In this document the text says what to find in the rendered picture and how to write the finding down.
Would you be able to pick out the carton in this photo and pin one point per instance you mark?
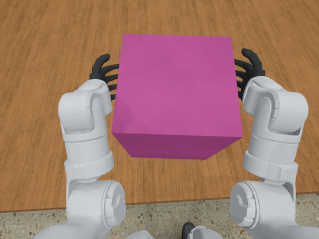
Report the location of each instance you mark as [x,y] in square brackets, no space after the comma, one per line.
[176,96]

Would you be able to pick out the robot right foot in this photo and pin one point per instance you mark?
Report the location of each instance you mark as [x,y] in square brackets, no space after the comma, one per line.
[186,229]

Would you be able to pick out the robot right hand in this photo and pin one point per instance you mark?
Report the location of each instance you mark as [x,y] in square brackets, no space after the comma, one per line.
[252,71]

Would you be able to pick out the left robot forearm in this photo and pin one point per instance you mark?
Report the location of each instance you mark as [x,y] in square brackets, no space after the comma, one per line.
[84,131]

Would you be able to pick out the robot left upper arm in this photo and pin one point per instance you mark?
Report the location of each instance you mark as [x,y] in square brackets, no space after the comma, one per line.
[93,209]

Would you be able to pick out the robot left hand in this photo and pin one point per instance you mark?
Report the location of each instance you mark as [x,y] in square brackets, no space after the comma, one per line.
[98,72]

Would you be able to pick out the right robot forearm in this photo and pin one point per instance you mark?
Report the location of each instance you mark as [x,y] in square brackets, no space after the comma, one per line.
[279,118]

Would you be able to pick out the robot right upper arm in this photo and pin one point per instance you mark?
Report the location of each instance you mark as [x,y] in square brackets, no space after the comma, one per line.
[267,211]

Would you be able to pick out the right robot thigh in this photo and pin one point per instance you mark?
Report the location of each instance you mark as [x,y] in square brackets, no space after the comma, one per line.
[203,233]

